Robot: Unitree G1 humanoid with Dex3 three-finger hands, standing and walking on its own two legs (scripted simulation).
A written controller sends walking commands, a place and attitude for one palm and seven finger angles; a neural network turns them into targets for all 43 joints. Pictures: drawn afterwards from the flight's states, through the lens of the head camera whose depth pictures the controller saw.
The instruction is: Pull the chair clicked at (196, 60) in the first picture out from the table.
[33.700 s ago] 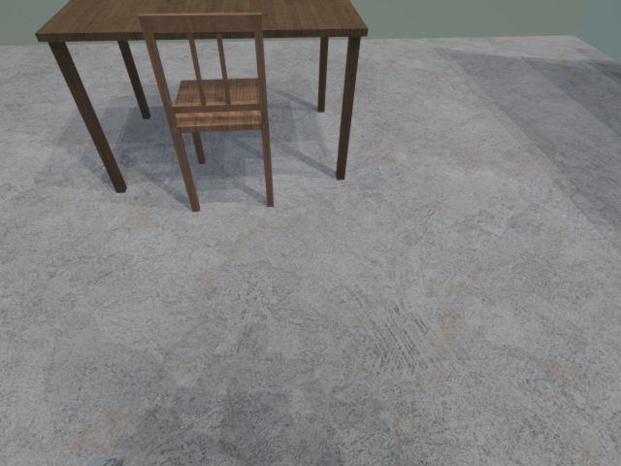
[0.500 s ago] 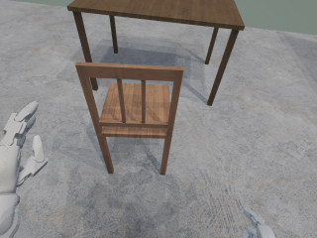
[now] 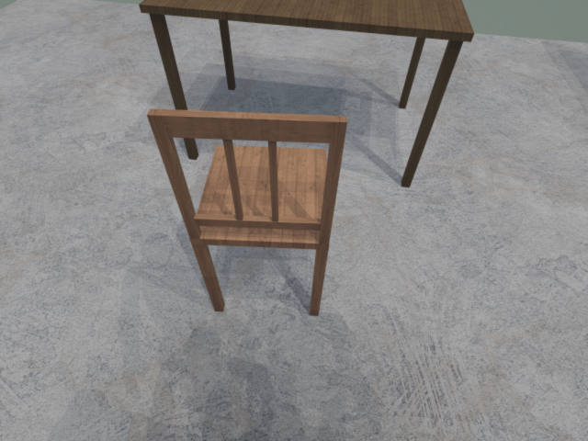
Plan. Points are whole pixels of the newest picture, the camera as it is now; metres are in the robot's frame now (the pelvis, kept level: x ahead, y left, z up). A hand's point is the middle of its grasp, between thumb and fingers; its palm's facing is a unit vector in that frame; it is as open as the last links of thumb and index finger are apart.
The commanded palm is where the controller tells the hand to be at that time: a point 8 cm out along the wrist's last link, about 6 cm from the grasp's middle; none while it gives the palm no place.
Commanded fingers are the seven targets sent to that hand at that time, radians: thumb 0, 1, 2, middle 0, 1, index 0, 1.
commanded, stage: let the arm hang, fingers relaxed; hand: left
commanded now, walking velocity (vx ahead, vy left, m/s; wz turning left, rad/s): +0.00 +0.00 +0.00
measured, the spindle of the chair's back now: (234, 182) +0.66 +0.18 -0.10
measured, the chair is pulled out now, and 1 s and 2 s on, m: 0.61 0.61 0.61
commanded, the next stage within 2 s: look to check the result in 0.54 s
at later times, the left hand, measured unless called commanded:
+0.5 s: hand out of the picture +0.00 +0.15 -0.17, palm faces +0.03 -0.99 -0.16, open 7.3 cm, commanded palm none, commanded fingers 0.00 0.90 0.90 -0.20 -0.30 -0.20 -0.30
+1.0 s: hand out of the picture +0.00 +0.15 -0.17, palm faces +0.04 -0.98 -0.17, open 7.4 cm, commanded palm none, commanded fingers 0.00 0.90 0.90 -0.20 -0.30 -0.20 -0.30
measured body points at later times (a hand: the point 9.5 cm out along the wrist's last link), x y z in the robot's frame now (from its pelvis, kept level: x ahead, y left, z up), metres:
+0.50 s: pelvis +0.01 +0.00 +0.00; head +0.02 -0.01 +0.45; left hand +0.00 +0.20 -0.16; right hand -0.02 -0.20 -0.16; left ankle +0.05 +0.12 -0.74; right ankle -0.02 -0.11 -0.74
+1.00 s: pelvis +0.02 -0.01 +0.00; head +0.03 -0.01 +0.45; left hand +0.00 +0.20 -0.16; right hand +0.00 -0.22 -0.16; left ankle +0.05 +0.12 -0.74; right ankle -0.02 -0.11 -0.74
